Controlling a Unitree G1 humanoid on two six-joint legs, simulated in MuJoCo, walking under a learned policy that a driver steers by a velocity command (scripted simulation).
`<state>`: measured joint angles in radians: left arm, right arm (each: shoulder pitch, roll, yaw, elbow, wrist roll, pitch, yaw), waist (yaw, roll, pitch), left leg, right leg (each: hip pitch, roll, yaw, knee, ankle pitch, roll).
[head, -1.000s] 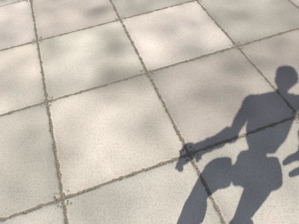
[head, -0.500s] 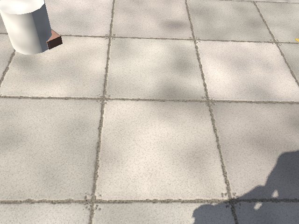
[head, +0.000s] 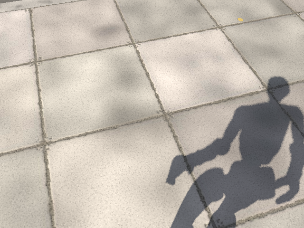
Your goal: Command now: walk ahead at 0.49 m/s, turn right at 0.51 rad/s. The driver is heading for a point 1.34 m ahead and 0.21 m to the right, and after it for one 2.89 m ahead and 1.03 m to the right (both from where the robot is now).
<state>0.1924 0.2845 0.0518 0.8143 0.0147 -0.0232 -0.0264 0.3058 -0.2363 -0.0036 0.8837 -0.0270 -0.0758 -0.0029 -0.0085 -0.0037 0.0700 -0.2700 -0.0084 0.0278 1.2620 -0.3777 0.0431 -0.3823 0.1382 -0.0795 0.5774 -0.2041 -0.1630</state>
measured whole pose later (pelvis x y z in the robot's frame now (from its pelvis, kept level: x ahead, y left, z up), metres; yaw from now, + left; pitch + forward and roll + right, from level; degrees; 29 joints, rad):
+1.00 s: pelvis +0.51 -0.08 +0.01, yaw -29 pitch +2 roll +1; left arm 0.04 0.23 0.01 0.71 0.06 -0.05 -0.03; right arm 0.45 -0.23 -0.02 0.92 0.00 -0.05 0.01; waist -0.07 0.00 0.05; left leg -0.13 0.05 0.11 0.85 -0.49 0.02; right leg -0.43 0.03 -0.07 0.58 -0.17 -0.10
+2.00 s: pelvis +0.91 -0.23 +0.02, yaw +4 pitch +1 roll +1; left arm 0.12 0.26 0.01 0.73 0.01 0.00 0.03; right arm 0.31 -0.30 -0.08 0.79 -0.02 0.03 -0.01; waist -0.06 -0.01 0.06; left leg -0.18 -0.18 -0.19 0.49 -0.29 0.09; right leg -0.45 0.01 0.06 0.71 -0.29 0.02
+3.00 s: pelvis +1.01 -0.25 +0.02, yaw +16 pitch +0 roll +1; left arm 0.27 0.25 0.04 0.84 0.02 -0.05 -0.01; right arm 0.36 -0.28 -0.04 0.93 -0.03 -0.04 0.02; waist -0.02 0.03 -0.01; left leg -0.29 -0.02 -0.03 0.88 -0.39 0.10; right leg -0.22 0.03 -0.06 0.45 -0.24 -0.07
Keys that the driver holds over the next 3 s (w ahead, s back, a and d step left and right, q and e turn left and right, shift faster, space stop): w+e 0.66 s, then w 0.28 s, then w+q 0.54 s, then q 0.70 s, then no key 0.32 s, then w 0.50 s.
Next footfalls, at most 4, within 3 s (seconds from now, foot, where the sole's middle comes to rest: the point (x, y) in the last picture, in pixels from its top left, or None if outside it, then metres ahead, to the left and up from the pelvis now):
0.42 left None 0.44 0.10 -0.76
0.94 right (201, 198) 0.58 -0.20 -0.76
1.48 left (185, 135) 0.91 -0.16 -0.76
2.04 right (216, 118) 1.03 -0.33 -0.76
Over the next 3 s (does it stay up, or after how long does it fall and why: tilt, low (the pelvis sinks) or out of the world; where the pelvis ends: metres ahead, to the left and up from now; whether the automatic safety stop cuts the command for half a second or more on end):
stays up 1.01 -0.25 0.02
